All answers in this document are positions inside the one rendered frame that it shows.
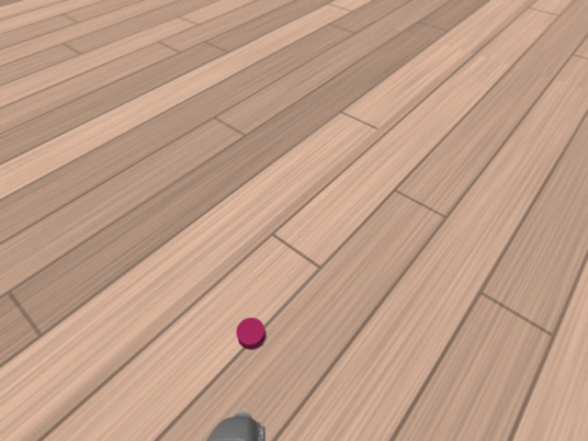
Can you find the tin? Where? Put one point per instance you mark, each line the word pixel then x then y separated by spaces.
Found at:
pixel 251 333

